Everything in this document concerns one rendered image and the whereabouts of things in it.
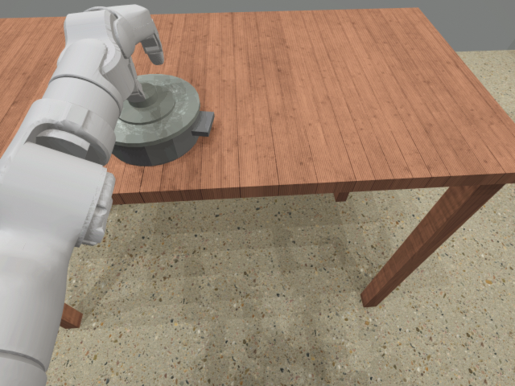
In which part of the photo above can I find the robot left forearm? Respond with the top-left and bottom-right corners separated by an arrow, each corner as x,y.
0,6 -> 135,189

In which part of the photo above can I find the left robot upper arm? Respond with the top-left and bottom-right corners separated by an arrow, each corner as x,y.
0,142 -> 115,386

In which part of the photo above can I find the left robot hand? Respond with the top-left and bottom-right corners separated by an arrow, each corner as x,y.
108,4 -> 164,102

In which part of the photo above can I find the lid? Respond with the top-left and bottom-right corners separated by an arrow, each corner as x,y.
114,74 -> 200,147

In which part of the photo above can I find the knob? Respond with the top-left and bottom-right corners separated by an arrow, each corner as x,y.
129,83 -> 158,108

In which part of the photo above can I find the pot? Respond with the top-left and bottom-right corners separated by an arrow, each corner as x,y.
112,111 -> 215,166

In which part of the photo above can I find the table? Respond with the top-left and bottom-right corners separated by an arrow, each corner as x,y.
0,7 -> 515,329

